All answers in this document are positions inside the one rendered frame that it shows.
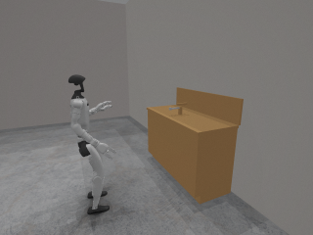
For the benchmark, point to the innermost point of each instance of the right robot shin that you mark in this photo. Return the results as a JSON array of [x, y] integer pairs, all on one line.
[[97, 188]]

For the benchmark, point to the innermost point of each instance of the robot right hand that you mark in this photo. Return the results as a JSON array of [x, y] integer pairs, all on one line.
[[103, 148]]

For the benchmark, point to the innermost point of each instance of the right robot forearm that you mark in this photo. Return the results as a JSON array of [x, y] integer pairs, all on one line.
[[84, 135]]

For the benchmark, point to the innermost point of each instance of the right robot upper arm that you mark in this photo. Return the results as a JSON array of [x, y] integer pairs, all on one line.
[[77, 106]]

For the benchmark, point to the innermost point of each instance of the left robot forearm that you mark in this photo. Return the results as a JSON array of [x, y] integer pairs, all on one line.
[[92, 111]]

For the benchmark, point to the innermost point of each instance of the counter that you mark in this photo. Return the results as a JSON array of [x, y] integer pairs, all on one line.
[[196, 143]]

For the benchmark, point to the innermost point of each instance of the humanoid robot head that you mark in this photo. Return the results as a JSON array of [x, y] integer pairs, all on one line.
[[77, 79]]

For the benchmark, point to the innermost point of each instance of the robot left hand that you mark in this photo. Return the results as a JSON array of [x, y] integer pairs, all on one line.
[[101, 107]]

